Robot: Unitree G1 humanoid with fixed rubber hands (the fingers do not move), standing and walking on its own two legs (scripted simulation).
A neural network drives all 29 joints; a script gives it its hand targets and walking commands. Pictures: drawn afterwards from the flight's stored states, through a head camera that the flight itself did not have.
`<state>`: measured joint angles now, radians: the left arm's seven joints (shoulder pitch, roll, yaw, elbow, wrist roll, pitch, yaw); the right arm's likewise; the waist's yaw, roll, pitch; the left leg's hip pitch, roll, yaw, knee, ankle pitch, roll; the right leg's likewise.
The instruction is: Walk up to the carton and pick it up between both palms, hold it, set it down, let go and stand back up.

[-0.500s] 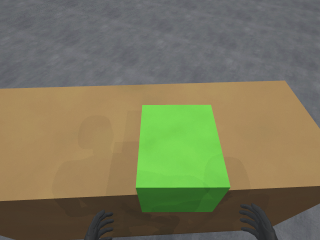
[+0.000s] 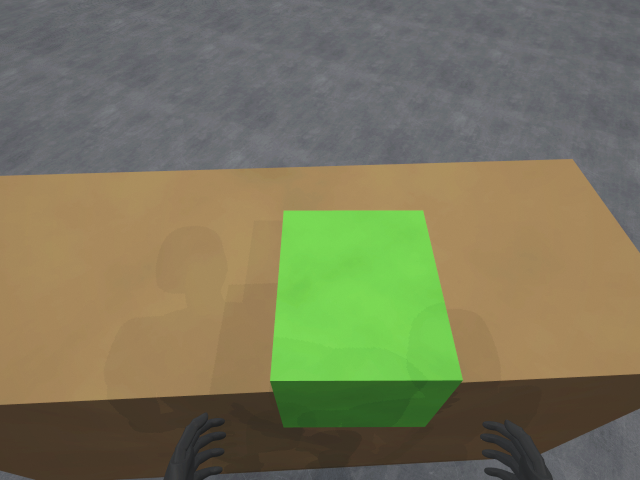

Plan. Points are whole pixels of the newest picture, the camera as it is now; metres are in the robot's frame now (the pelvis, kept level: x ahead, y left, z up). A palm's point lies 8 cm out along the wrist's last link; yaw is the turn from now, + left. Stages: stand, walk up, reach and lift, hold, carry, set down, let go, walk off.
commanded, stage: let go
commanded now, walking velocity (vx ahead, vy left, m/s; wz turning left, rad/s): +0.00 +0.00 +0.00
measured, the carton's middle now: (353, 318) +0.34 -0.01 -0.02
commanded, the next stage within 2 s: stand in 0.16 s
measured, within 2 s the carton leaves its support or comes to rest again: neither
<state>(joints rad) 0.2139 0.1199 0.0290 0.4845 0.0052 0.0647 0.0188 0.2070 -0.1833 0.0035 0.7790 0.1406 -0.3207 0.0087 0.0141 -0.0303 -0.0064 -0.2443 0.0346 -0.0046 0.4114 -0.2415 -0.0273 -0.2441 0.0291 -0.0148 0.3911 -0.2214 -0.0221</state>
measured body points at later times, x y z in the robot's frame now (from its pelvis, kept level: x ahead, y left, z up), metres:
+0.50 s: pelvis -0.02 +0.00 +0.00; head -0.01 +0.01 +0.45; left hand +0.10 +0.24 -0.13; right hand +0.11 -0.24 -0.11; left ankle -0.02 +0.13 -0.74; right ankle -0.02 -0.10 -0.74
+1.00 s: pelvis -0.04 +0.00 +0.00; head -0.05 +0.02 +0.45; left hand +0.04 +0.25 -0.15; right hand +0.08 -0.24 -0.11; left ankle -0.02 +0.13 -0.74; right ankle -0.02 -0.10 -0.74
